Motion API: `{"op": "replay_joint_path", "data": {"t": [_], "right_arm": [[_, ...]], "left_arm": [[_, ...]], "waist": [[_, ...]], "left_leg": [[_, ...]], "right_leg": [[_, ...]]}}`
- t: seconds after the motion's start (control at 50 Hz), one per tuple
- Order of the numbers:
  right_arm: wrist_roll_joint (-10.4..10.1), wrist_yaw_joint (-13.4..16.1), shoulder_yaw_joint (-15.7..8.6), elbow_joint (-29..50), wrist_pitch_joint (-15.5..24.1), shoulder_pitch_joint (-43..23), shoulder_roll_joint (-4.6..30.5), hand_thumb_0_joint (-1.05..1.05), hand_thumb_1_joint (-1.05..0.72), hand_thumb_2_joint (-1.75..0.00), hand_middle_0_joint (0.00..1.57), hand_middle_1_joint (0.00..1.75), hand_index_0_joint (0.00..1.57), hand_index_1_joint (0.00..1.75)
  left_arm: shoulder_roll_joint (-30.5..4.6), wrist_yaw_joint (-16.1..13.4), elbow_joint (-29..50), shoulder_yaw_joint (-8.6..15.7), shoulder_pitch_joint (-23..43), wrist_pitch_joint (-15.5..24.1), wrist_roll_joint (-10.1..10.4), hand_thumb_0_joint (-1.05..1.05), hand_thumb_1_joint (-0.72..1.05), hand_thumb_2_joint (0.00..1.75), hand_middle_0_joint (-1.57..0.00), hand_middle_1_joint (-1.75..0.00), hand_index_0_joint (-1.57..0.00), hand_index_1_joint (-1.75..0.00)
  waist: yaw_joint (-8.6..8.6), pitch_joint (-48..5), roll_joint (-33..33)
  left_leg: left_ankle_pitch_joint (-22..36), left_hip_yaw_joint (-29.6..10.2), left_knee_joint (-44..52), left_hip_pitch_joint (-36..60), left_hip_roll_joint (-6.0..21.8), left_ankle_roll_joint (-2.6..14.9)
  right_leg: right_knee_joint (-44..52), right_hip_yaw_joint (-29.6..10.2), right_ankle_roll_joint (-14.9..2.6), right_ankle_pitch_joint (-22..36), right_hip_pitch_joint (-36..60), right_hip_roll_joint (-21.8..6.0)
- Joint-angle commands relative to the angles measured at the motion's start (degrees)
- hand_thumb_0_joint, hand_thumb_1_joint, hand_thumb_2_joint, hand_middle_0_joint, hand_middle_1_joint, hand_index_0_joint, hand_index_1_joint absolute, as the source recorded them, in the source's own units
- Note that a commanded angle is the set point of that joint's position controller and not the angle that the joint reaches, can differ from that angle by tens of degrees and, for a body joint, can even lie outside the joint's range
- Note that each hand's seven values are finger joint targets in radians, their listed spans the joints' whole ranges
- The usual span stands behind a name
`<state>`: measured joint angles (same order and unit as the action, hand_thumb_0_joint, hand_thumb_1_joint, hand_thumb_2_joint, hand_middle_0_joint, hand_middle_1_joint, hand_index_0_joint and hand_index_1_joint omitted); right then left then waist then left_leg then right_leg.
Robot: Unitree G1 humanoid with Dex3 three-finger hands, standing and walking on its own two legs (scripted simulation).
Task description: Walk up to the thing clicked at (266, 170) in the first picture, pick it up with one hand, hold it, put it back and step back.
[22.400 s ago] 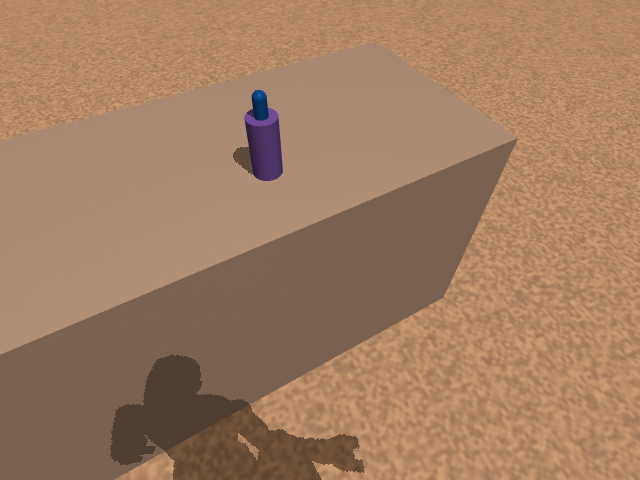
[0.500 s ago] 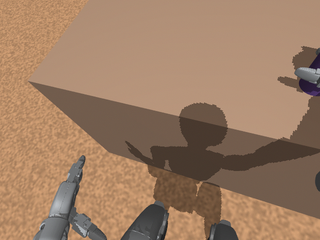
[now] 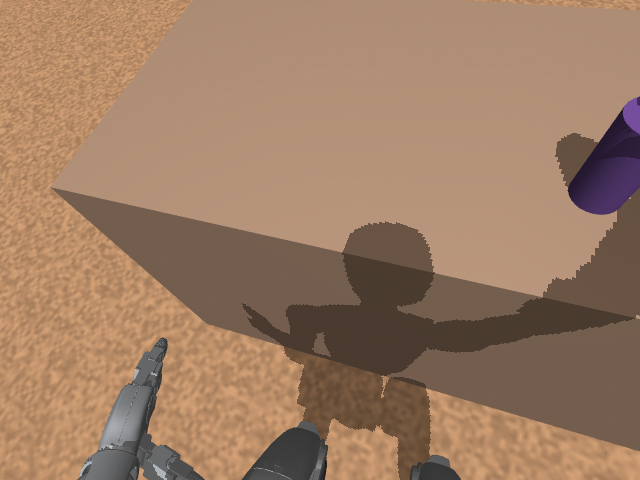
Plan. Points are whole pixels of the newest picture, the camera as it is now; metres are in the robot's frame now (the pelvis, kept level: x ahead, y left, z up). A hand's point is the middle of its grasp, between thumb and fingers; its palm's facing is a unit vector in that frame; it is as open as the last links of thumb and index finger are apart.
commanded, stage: rise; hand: right
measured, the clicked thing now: (635, 145) +0.53 -0.23 +0.09
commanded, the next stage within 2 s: sink last in 0.18 s
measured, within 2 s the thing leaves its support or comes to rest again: neither
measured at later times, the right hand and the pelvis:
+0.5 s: hand out of the picture +0.46 -0.37 +0.16, palm faces +0.47 +0.82 -0.32, open 17.5 cm; pelvis +0.03 -0.01 +0.04, yaw -1 degrees
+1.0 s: hand out of the picture +0.23 -0.26 +0.16, palm faces +0.40 +0.83 -0.38, open 17.5 cm; pelvis +0.03 +0.01 +0.04, yaw -3 degrees
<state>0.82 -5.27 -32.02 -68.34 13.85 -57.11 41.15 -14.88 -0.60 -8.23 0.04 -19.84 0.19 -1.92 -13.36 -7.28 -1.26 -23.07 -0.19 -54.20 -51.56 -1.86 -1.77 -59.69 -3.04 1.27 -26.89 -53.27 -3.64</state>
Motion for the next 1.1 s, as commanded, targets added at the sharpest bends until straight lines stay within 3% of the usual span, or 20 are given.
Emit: {"op": "replay_joint_path", "data": {"t": [0.0, 0.06, 0.1, 0.12, 0.14, 0.18, 0.24, 0.3, 0.4, 0.44, 0.52, 0.54, 0.56, 0.58, 0.62, 0.68, 0.74, 0.86, 0.98, 1.08], "right_arm": [[-1.2, -2.8, 1.7, 12.1, 1.2, -28.2, 17.8, 0.00, 0.45, -0.02, 0.08, 0.04, 0.07, 0.04], [-2.3, -5.0, 2.8, 8.2, -1.6, -25.2, 16.1, 0.00, 0.42, -0.04, 0.08, 0.04, 0.07, 0.04], [-2.9, -6.5, 3.9, 5.1, -3.2, -23.0, 13.9, 0.00, 0.44, -0.06, 0.07, 0.05, 0.07, 0.05], [2.3, -3.3, 5.7, -0.6, -4.6, -16.3, 18.7, 0.00, 0.47, -0.05, 0.07, 0.06, 0.07, 0.05], [1.8, -2.0, 6.8, 2.1, -5.1, -18.3, 16.2, 0.00, 0.50, -0.05, 0.07, 0.06, 0.07, 0.06], [2.2, -0.8, 7.8, 6.8, -5.9, -20.6, 17.3, 0.00, 0.50, -0.04, 0.07, 0.06, 0.07, 0.06], [3.2, 1.5, 3.5, 12.1, -7.4, -17.5, 25.6, 0.00, 0.55, -0.03, 0.06, 0.06, 0.06, 0.06], [2.9, 3.0, 2.8, 19.2, -7.9, -14.4, 25.3, 0.00, 0.57, -0.04, 0.06, 0.05, 0.06, 0.05], [1.3, 4.7, 6.1, 27.8, -8.1, -5.9, 15.3, 0.00, 0.59, -0.04, 0.06, 0.05, 0.05, 0.05], [0.7, 5.3, 5.8, 29.6, -8.6, 4.6, 13.6, 0.00, 0.58, -0.04, 0.06, 0.05, 0.05, 0.05], [-1.7, 5.4, 9.9, 48.0, -8.8, 11.7, 6.5, 0.00, 0.58, -0.04, 0.06, 0.05, 0.05, 0.05], [-2.3, 5.7, 7.8, 49.7, -9.3, 19.6, 7.2, 0.00, 0.57, -0.05, 0.06, 0.05, 0.05, 0.05], [-2.8, 5.8, 5.9, 50.0, -10.0, 30.6, 6.4, 0.00, 0.57, -0.05, 0.06, 0.05, 0.05, 0.05], [-3.5, 5.5, 9.4, 57.9, -10.1, 28.5, 2.5, 0.00, 0.57, -0.05, 0.06, 0.05, 0.05, 0.05], [-4.5, 5.8, 6.2, 67.2, -10.2, 35.0, 3.4, 0.00, 0.56, -0.05, 0.06, 0.05, 0.05, 0.05], [-5.5, 6.0, 6.0, 78.6, -10.8, 45.0, -0.2, 0.00, 0.55, -0.05, 0.06, 0.05, 0.05, 0.05], [-6.1, 6.6, 5.0, 87.5, -10.5, 51.8, -2.0, 0.00, 0.55, -0.05, 0.06, 0.05, 0.05, 0.05], [-6.4, 7.1, 7.2, 92.8, -10.0, 70.3, -9.9, 0.00, 0.55, -0.05, 0.06, 0.06, 0.05, 0.06], [-6.5, 6.7, 8.0, 101.0, -7.8, 82.2, -13.6, 0.00, 0.56, -0.05, 0.05, 0.06, 0.05, 0.06], [-6.6, 7.3, 7.6, 105.0, -7.2, 80.2, -13.1, 0.00, 0.55, -0.05, 0.05, 0.06, 0.05, 0.06]], "left_arm": [[-8.2, -0.8, 6.0, 3.8, 3.5, 3.3, 1.1, 0.00, -0.55, 0.04, -0.05, -0.04, -0.05, -0.05], [-10.2, -1.5, 5.5, 5.3, 2.8, 4.0, 1.9, 0.00, -0.55, 0.04, -0.06, -0.04, -0.05, -0.05], [-8.5, -1.4, 5.1, 2.9, 2.2, 4.3, 2.2, 0.00, -0.58, 0.07, -0.07, -0.04, -0.05, -0.06], [-8.0, -0.7, 6.7, 2.4, 4.3, 3.2, 2.6, 0.00, -0.54, 0.05, -0.06, -0.05, -0.06, -0.06], [-8.2, -0.4, 6.3, 3.6, 2.4, 2.6, 3.0, 0.00, -0.54, 0.05, -0.06, -0.05, -0.05, -0.05], [-8.0, 0.6, 5.0, 3.7, -2.2, 1.3, 3.0, 0.00, -0.54, 0.05, -0.06, -0.04, -0.05, -0.05], [-9.2, 1.8, 3.1, 4.9, -4.8, 0.0, 3.5, 0.00, -0.52, 0.03, -0.05, -0.05, -0.06, -0.04], [-11.1, 2.5, 6.5, 7.5, -1.7, -0.4, 4.3, 0.00, -0.51, 0.04, -0.05, -0.05, -0.06, -0.04], [-6.8, 2.9, 4.5, 4.2, 2.5, -0.7, 5.0, 0.00, -0.53, 0.06, -0.05, -0.05, -0.05, -0.04], [-6.1, 2.8, 2.5, 3.3, 2.9, -1.0, 5.1, 0.00, -0.54, 0.06, -0.05, -0.04, -0.05, -0.05], [-10.2, 1.6, 1.8, 8.3, 1.7, -1.4, 5.1, 0.00, -0.54, 0.06, -0.05, -0.04, -0.05, -0.05], [-9.9, 1.5, -0.6, 8.5, -1.4, -1.8, 5.4, 0.00, -0.54, 0.06, -0.05, -0.05, -0.05, -0.05], [-8.7, 1.6, -1.6, 7.7, -2.7, -2.4, 5.6, 0.00, -0.53, 0.06, -0.05, -0.05, -0.05, -0.05], [-7.7, 1.6, -2.6, 7.9, -2.9, -2.7, 5.9, 0.00, -0.54, 0.07, -0.05, -0.05, -0.05, -0.05], [-9.4, 1.1, -1.5, 10.9, -2.6, -3.0, 6.2, 0.00, -0.53, 0.06, -0.05, -0.05, -0.05, -0.05], [-5.5, 1.0, -2.9, 8.4, -4.0, -3.9, 6.5, 0.00, -0.54, 0.06, -0.05, -0.05, -0.05, -0.05], [-7.7, 0.0, 0.6, 11.3, -1.1, -3.7, 6.1, 0.00, -0.53, 0.06, -0.05, -0.05, -0.05, -0.05], [-6.6, -2.0, 3.4, 11.4, -0.1, -2.0, 5.5, 0.00, -0.53, 0.05, -0.05, -0.05, -0.05, -0.05], [-1.0, -1.7, 2.7, 7.5, -3.9, -1.1, 5.3, 0.00, -0.53, 0.06, -0.05, -0.06, -0.05, -0.06], [-5.8, -3.2, 5.1, 12.3, -3.3, 0.5, 4.8, 0.00, -0.53, 0.06, -0.05, -0.06, -0.05, -0.06]], "waist": [[1.58, -30.8, -12.3], [0.39, -27.2, -7.5], [0.70, -24.4, -6.1], [4.90, -21.2, -4.3], [2.97, -20.4, -4.9], [3.47, -19.1, -6.1], [6.30, -20.5, -7.0], [8.11, -25.7, -7.3], [11.07, -27.7, -11.1], [12.74, -24.5, -11.0], [12.37, -25.0, -11.6], [13.04, -21.3, -10.7], [13.78, -17.3, -6.1], [13.28, -15.7, -7.0], [13.50, -15.5, -6.6], [14.20, -9.3, -4.2], [14.39, -9.4, -3.3], [15.31, -3.9, 1.1], [17.11, -1.4, -0.3], [14.66, -0.2, 0.1]], "left_leg": [[21.4, 1.9, 7.0, 17.1, -0.9, 2.10], [20.7, 2.8, 9.3, 16.8, -1.1, 1.84], [21.2, 2.6, 10.2, 17.8, -1.0, 1.60], [19.1, 2.6, 11.0, 17.8, -0.6, 1.69], [17.5, 2.9, 11.8, 16.6, -0.9, 1.76], [16.3, 3.0, 13.0, 16.7, -0.8, 1.99], [18.1, 2.4, 14.0, 20.6, -0.3, 2.05], [22.9, 2.1, 14.1, 25.5, 0.1, 2.18], [25.9, 2.9, 13.7, 26.5, -0.2, 3.15], [25.2, 3.5, 14.1, 26.8, -0.3, 3.40], [26.9, 3.5, 14.6, 28.0, -0.1, 3.49], [26.3, 3.9, 14.7, 28.1, -0.3, 3.43], [26.0, 4.2, 15.1, 29.0, -0.3, 3.27], [25.5, 4.0, 15.2, 29.4, -0.1, 3.31], [25.4, 4.1, 15.5, 29.7, 0.1, 3.03], [24.1, 3.7, 16.3, 30.7, 0.6, 2.42], [24.0, 3.0, 16.5, 32.1, 1.3, 1.91], [20.4, 3.0, 16.2, 30.7, 1.9, 1.15], [13.4, 3.0, 16.0, 28.8, 2.2, 1.20], [6.8, 1.8, 16.7, 24.9, 2.8, 0.90]], "right_leg": [[8.8, 2.0, -1.33, 24.7, 23.5, 1.8], [10.7, 1.3, -1.49, 24.7, 24.7, 1.5], [11.6, 1.6, -1.82, 24.2, 23.6, 1.7], [12.9, 2.4, -1.23, 23.2, 22.2, 2.2], [14.2, 2.4, -1.18, 22.1, 24.1, 1.9], [15.8, 2.7, -1.19, 21.1, 26.1, 2.2], [16.9, 3.5, -1.26, 22.6, 27.2, 2.8], [17.1, 4.1, -1.01, 27.6, 31.3, 3.0], [17.1, 3.4, 0.37, 39.1, 37.2, 2.2], [18.0, 3.0, 0.72, 40.8, 36.7, 1.9], [18.7, 3.2, 0.71, 44.2, 41.5, 1.5], [18.9, 3.2, 0.86, 44.7, 40.6, 1.4], [19.6, 3.3, 0.57, 42.7, 37.5, 1.5], [20.5, 3.6, 0.47, 40.5, 36.8, 1.7], [20.6, 3.8, 0.31, 40.9, 39.2, 1.6], [22.2, 4.7, -0.52, 32.5, 35.1, 2.6], [22.4, 5.0, -1.00, 28.9, 35.3, 3.2], [21.6, 5.0, -1.65, 24.0, 32.5, 3.6], [21.3, 5.6, -1.72, 18.3, 29.3, 4.2], [20.7, 5.5, -2.00, 11.0, 28.7, 4.6]]}}
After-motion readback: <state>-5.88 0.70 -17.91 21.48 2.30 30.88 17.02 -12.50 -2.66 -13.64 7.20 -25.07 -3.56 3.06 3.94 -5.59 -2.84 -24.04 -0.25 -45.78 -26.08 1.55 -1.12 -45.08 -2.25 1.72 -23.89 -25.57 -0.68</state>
